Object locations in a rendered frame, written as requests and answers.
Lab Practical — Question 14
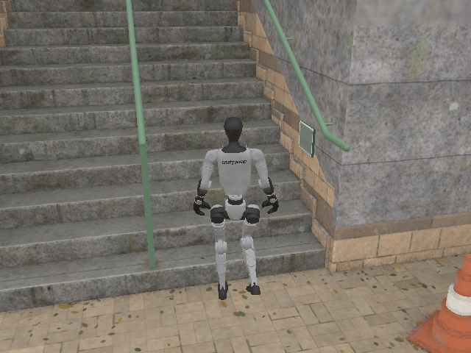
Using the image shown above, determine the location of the robot head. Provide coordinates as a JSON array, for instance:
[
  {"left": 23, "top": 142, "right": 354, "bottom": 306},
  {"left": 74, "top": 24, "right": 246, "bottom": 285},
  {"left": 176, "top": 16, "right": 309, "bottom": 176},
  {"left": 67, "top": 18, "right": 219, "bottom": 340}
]
[{"left": 222, "top": 117, "right": 247, "bottom": 153}]

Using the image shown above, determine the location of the left robot forearm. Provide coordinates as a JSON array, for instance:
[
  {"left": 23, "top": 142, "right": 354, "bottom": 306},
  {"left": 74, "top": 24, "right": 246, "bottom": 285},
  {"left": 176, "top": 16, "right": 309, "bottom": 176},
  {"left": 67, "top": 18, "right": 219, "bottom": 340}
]
[{"left": 194, "top": 179, "right": 208, "bottom": 205}]

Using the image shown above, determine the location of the right robot forearm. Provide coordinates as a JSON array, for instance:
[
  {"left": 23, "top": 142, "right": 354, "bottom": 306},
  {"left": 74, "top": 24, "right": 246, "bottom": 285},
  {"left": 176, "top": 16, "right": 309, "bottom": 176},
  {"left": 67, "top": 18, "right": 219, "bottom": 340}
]
[{"left": 263, "top": 177, "right": 277, "bottom": 203}]

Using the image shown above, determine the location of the right robot hand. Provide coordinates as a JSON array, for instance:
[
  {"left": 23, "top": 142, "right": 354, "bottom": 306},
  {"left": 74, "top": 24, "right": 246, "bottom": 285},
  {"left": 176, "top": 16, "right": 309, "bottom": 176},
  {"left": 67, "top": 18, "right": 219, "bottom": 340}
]
[{"left": 262, "top": 200, "right": 279, "bottom": 214}]

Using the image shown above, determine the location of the robot left upper arm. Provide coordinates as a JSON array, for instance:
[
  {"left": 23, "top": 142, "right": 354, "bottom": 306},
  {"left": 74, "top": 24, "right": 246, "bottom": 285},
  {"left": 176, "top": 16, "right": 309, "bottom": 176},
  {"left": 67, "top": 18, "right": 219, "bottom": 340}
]
[{"left": 199, "top": 149, "right": 219, "bottom": 190}]

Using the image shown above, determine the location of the left robot hand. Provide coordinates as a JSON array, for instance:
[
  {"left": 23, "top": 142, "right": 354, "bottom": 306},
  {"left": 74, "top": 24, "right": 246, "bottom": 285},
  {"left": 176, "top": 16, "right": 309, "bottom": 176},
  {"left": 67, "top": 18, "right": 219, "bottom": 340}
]
[{"left": 194, "top": 202, "right": 210, "bottom": 215}]

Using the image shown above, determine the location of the robot right upper arm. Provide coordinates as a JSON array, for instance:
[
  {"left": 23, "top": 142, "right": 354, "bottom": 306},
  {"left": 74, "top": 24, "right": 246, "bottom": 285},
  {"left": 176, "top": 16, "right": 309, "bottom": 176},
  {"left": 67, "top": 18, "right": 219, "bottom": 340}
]
[{"left": 249, "top": 149, "right": 270, "bottom": 189}]

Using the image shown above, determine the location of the left robot shin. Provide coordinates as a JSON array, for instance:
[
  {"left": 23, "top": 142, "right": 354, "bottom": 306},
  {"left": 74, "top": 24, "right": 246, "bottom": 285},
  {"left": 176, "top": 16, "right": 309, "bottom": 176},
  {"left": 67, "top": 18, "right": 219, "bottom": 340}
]
[{"left": 215, "top": 242, "right": 227, "bottom": 290}]

